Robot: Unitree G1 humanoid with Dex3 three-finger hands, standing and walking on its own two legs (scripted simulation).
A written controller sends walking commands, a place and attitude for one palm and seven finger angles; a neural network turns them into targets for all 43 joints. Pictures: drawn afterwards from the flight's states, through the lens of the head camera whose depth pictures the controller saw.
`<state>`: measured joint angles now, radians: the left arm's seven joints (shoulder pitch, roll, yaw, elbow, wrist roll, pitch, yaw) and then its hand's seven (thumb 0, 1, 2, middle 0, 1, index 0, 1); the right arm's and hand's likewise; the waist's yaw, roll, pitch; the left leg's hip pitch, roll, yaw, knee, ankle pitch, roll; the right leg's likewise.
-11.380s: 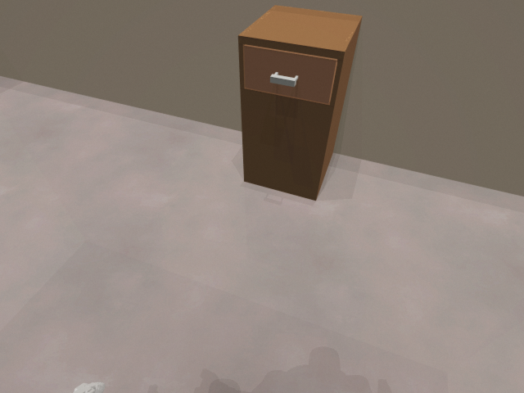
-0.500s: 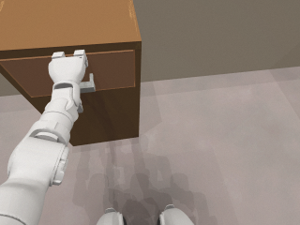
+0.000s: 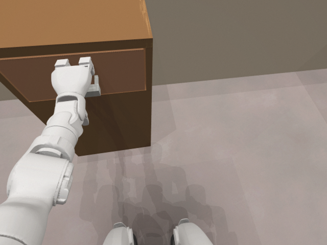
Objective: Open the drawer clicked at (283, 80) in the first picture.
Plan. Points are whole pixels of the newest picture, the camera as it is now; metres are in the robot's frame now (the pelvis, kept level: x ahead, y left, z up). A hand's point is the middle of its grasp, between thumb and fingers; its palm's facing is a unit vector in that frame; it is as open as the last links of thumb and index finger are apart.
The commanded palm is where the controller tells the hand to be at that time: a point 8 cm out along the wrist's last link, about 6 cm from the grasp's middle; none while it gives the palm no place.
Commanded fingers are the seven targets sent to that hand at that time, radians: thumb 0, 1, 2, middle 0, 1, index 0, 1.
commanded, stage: lower the fingers behind the handle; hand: left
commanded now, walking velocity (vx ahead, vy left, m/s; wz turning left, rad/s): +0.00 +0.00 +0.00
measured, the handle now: (81, 85) +0.57 +0.17 -0.03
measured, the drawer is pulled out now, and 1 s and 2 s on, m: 0.00 0.00 0.00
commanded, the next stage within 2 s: lift the fingers back up to retry in 1.16 s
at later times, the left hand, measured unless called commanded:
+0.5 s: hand (80, 97) +0.52 +0.17 -0.03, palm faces -0.02 -0.02 -1.00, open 13.7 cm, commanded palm +0.52 +0.16 +0.01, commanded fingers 0.00 -0.50 0.30 -0.30 -1.20 -0.30 -1.20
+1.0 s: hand (81, 97) +0.52 +0.17 -0.03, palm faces +0.02 +0.00 -1.00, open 13.6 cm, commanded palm +0.52 +0.15 -0.01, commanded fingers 0.00 -0.50 0.30 -0.30 -1.20 -0.30 -1.20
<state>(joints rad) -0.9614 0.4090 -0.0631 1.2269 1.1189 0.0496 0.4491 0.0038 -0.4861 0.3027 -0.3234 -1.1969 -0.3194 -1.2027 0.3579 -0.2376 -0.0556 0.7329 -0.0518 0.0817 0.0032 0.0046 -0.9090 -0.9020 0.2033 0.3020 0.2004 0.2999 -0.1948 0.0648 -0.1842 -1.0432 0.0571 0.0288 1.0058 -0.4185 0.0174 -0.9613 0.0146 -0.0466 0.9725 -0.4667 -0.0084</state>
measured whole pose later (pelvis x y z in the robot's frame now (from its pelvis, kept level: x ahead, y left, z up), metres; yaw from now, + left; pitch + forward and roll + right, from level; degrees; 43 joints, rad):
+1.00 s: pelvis -0.05 +0.01 -0.06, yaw -1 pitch +30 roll -4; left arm -1.19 0.49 -0.11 1.29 1.13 0.14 0.41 0.00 -0.49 0.30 -0.33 -1.24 -0.32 -1.30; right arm 0.35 -0.24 0.00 0.69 -0.04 0.07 -0.01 0.00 -0.91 -0.90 0.20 0.30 0.20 0.30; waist -0.25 0.07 -0.18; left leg -1.37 0.06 0.01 1.28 -0.44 0.04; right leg -1.28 0.01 -0.06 1.24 -0.50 0.01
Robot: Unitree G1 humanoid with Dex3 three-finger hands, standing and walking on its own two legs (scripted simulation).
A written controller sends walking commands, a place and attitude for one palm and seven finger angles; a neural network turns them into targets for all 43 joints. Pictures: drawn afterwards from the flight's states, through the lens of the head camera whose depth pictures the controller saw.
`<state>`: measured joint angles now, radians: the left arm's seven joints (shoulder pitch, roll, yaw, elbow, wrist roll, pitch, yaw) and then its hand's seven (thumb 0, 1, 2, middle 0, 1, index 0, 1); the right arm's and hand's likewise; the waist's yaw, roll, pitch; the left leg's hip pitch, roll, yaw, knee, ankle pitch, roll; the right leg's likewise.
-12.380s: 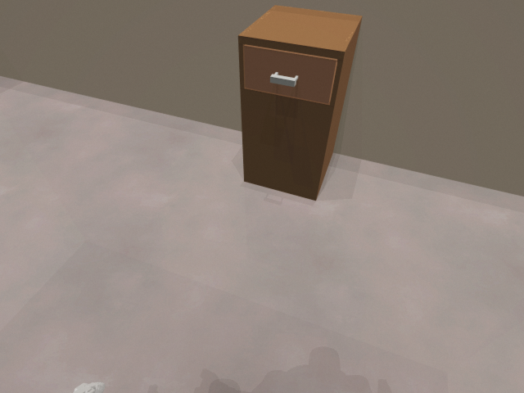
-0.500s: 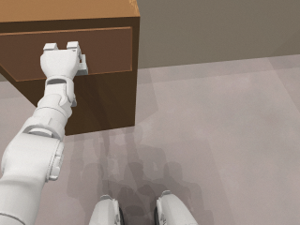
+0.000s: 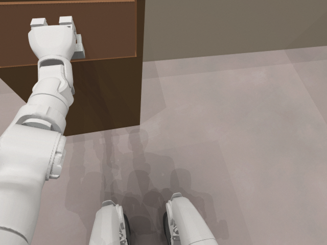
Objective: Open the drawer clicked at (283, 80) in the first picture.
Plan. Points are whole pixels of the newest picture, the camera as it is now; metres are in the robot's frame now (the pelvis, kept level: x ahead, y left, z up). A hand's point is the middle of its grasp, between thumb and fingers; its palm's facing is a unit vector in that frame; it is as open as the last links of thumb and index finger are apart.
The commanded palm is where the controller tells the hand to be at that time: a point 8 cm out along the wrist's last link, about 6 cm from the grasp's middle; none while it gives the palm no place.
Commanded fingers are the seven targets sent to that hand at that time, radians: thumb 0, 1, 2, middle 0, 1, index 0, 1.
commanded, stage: lower the fingers behind the handle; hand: left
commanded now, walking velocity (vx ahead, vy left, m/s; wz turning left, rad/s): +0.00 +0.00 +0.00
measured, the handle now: (61, 45) +0.62 +0.17 +0.03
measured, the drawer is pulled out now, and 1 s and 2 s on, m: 0.00 0.00 0.00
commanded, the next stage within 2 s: lift the fingers back up to retry in 0.16 s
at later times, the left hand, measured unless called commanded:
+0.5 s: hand (61, 57) +0.57 +0.17 +0.03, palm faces -0.03 -0.03 -1.00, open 13.7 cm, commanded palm +0.56 +0.15 +0.09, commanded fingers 0.00 -0.50 0.30 -0.30 -1.20 -0.30 -1.20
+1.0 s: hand (51, 39) +0.57 +0.17 +0.09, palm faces -0.04 -0.04 -1.00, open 13.8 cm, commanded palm +0.55 +0.16 +0.14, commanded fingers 0.00 -0.50 0.30 -0.30 -1.20 -0.30 -1.20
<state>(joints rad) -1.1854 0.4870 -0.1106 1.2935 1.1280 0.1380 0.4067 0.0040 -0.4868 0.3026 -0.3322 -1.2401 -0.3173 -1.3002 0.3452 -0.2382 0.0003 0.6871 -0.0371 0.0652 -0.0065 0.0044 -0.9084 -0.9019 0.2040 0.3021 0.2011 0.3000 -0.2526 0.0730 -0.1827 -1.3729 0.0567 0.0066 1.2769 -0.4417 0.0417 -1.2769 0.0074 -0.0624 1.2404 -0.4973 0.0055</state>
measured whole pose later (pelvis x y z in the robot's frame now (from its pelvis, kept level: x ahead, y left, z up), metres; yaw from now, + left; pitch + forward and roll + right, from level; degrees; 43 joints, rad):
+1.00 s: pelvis +0.06 +0.00 +0.08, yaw +1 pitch +23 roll -3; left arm -0.93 0.39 -0.11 1.16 1.07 0.09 0.39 0.00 -0.49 0.30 -0.34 -1.20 -0.33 -1.21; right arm 0.39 -0.24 -0.05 0.73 -0.03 0.11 0.00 0.00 -0.91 -0.90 0.20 0.30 0.20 0.30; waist -0.17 0.07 -0.17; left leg -0.91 0.05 0.03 0.91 -0.40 0.03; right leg -0.82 0.02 -0.04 0.85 -0.43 0.00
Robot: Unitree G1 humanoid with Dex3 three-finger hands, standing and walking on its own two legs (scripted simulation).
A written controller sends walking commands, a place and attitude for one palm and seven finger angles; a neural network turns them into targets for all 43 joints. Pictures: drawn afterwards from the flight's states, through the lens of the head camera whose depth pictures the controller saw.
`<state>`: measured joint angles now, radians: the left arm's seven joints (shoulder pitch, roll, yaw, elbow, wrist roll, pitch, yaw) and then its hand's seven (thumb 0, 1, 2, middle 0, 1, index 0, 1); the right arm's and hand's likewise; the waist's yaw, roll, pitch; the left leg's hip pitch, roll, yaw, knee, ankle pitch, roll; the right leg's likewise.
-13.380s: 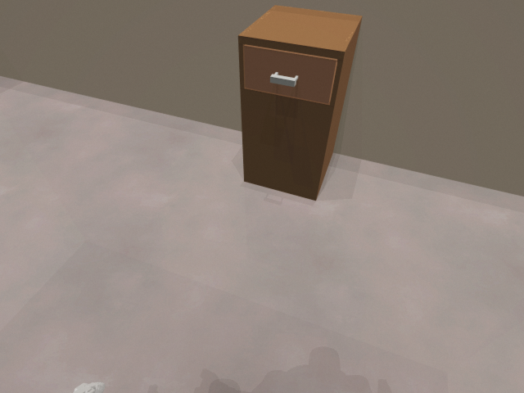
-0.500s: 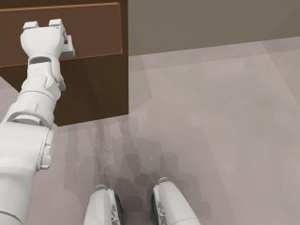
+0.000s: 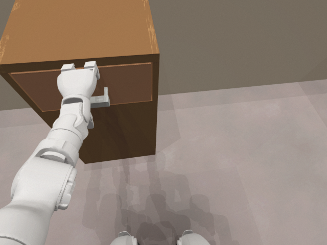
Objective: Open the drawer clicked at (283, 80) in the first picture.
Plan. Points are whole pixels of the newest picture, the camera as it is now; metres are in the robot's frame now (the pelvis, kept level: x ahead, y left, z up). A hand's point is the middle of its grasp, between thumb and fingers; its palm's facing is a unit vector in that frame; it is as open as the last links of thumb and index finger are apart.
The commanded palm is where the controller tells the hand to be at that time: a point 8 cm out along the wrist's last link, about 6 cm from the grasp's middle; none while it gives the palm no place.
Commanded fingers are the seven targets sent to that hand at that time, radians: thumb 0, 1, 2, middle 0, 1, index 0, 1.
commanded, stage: lift the fingers back up to retry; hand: left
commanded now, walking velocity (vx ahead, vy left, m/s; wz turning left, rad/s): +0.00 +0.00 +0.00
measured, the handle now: (92, 96) +0.56 +0.17 -0.05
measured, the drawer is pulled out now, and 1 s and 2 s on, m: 0.00 0.00 0.00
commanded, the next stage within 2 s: re-aim the fingers above the handle in 0.04 s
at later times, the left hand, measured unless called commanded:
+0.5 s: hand (87, 96) +0.50 +0.16 +0.02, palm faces -0.04 -0.03 -1.00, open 13.8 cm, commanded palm +0.49 +0.16 +0.06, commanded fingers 0.00 -0.50 0.30 -0.30 -1.20 -0.30 -1.20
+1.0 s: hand (89, 94) +0.51 +0.15 +0.02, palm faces -0.02 -0.03 -1.00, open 13.7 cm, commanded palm +0.49 +0.16 +0.06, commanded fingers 0.00 -0.50 0.30 -0.30 -1.20 -0.30 -1.20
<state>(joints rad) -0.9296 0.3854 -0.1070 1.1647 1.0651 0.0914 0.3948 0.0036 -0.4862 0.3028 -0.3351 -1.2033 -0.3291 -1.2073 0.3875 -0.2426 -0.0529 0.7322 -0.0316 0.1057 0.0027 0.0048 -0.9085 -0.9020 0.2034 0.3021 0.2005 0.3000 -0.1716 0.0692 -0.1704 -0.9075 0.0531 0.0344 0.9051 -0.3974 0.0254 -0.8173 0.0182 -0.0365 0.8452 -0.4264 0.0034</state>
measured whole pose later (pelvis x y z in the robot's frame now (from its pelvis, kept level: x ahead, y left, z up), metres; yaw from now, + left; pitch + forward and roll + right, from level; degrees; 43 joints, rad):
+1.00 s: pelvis -0.01 -0.01 -0.01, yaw +0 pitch +24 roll -2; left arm -0.98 0.40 -0.07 1.22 1.09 0.09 0.42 0.00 -0.49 0.30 -0.32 -1.20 -0.33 -1.21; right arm 0.38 -0.24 -0.05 0.74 -0.03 0.09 0.00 0.01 -0.91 -0.90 0.20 0.30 0.20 0.30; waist -0.19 0.07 -0.17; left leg -0.95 0.06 0.04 0.92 -0.39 0.02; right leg -0.87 0.02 -0.03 0.89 -0.43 0.00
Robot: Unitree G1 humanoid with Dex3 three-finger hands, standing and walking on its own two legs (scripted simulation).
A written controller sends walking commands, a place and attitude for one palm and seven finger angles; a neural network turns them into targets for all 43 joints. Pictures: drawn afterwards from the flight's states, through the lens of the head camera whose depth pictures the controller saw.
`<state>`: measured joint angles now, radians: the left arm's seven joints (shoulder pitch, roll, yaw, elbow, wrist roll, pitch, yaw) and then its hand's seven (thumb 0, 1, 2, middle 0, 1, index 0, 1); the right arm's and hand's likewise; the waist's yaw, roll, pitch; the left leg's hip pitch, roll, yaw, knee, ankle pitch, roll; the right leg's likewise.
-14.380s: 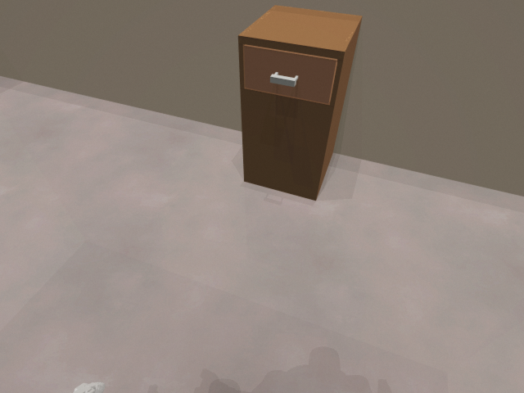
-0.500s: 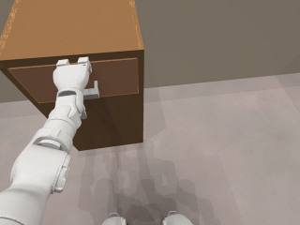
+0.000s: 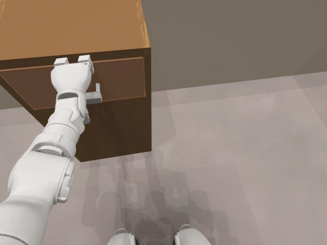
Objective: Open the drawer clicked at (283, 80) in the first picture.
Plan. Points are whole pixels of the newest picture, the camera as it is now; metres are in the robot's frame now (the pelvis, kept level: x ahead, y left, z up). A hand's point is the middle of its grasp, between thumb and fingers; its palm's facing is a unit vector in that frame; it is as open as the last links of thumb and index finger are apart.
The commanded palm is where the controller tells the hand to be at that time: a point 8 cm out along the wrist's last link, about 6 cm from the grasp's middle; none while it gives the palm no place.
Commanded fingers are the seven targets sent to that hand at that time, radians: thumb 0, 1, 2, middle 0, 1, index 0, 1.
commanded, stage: re-aim the fingers above the handle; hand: left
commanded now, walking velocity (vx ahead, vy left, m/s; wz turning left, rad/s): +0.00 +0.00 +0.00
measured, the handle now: (83, 93) +0.57 +0.18 -0.05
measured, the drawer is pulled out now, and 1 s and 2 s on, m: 0.00 0.00 0.00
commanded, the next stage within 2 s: lower the fingers behind the handle in 1.16 s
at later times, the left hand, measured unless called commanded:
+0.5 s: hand (77, 93) +0.52 +0.17 +0.01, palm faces -0.03 -0.03 -1.00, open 13.6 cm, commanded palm +0.51 +0.16 +0.06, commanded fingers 0.00 -0.50 0.30 -0.30 -1.20 -0.30 -1.20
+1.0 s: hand (79, 93) +0.52 +0.17 +0.02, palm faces -0.04 -0.02 -1.00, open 13.8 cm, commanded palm +0.50 +0.16 +0.06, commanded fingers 0.00 -0.50 0.30 -0.30 -1.20 -0.30 -1.20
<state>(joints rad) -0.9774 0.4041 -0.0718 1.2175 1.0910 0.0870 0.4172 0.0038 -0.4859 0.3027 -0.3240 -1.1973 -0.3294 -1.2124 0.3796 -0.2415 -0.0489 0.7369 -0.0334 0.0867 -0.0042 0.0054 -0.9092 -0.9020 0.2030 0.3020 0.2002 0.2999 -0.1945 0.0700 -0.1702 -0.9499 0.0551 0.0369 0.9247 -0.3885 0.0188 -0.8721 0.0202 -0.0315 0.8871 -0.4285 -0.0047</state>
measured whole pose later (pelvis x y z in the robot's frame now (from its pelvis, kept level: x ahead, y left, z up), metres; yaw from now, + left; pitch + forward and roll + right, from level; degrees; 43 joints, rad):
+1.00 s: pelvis +0.00 +0.00 +0.00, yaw +0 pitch +23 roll -2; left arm -0.95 0.40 -0.08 1.20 1.08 0.10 0.41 0.00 -0.49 0.30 -0.33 -1.20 -0.32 -1.21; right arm 0.39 -0.23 -0.05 0.74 -0.03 0.09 -0.01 0.01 -0.91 -0.90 0.20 0.30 0.20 0.30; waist -0.19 0.07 -0.17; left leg -0.93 0.05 0.04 0.91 -0.39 0.02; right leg -0.85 0.02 -0.03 0.88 -0.43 -0.01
